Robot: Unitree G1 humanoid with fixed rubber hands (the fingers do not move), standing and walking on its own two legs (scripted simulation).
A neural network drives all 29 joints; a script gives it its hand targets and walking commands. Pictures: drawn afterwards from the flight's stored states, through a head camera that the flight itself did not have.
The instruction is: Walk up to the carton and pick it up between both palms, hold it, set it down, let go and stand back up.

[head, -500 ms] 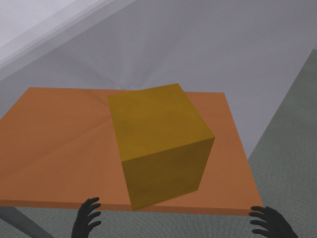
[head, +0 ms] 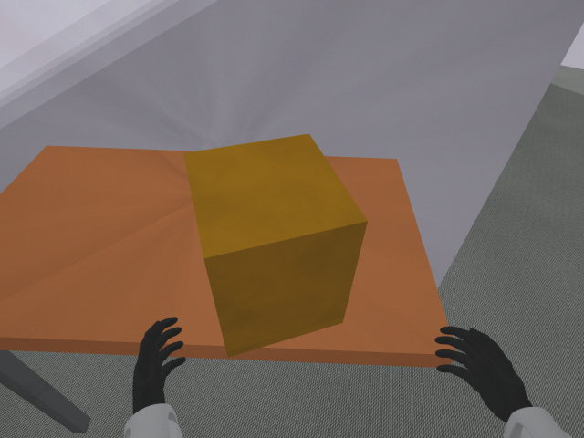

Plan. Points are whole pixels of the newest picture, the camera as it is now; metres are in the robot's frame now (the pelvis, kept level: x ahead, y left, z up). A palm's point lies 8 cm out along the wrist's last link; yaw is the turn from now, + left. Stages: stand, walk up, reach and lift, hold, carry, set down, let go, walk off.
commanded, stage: reach and lift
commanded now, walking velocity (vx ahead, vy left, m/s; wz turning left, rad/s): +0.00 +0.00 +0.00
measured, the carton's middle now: (268, 244) +0.41 +0.07 +0.05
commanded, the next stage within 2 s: none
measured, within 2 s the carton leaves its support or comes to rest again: neither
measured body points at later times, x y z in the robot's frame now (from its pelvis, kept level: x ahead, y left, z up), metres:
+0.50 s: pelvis +0.00 +0.02 +0.00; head +0.01 +0.02 +0.45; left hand +0.25 +0.23 +0.08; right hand +0.31 -0.20 +0.06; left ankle +0.01 +0.19 -0.74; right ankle +0.03 -0.08 -0.74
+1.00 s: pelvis +0.01 +0.01 +0.01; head +0.03 +0.01 +0.46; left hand +0.28 +0.24 +0.12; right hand +0.37 -0.19 +0.10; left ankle +0.01 +0.19 -0.74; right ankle +0.03 -0.08 -0.74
